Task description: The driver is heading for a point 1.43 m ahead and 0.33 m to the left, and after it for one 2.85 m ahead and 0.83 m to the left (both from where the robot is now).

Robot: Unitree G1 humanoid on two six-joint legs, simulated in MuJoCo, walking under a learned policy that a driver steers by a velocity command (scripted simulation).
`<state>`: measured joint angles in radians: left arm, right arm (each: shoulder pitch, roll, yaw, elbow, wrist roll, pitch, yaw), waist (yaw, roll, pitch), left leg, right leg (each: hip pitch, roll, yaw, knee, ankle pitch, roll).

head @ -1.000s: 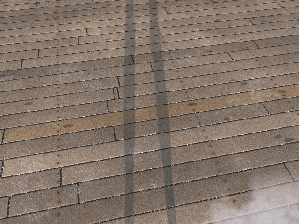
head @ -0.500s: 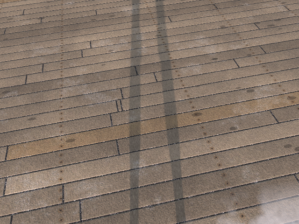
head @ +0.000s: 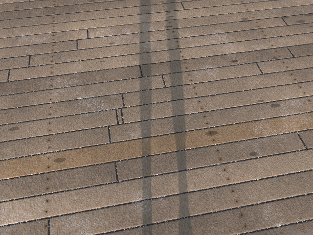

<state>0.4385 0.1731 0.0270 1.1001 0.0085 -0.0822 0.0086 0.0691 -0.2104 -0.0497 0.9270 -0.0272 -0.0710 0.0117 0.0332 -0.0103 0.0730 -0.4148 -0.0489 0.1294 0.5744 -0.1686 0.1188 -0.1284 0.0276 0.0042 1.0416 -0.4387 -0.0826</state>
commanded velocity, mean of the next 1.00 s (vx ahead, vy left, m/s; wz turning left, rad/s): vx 0.24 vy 0.00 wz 0.00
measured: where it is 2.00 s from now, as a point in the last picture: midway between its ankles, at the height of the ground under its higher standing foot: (181, 212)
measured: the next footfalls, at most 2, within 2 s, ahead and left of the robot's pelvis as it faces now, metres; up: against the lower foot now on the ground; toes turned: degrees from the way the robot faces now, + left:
right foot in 0.44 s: +0.42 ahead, -0.09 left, +0.00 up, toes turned -4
left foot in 0.88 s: +0.28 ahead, +0.08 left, +0.00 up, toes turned +1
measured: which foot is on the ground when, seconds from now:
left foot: down 0.00-0.46, up 0.48-0.86, down 0.88-1.00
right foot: up 0.00-0.42, down 0.44-0.86, up 0.88-1.00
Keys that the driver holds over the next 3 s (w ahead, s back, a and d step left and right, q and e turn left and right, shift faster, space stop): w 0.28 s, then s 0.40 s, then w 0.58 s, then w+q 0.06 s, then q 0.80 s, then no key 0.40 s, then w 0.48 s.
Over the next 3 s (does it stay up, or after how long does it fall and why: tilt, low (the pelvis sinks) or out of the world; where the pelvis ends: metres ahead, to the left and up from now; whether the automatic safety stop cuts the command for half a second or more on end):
stays up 0.66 -0.04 0.01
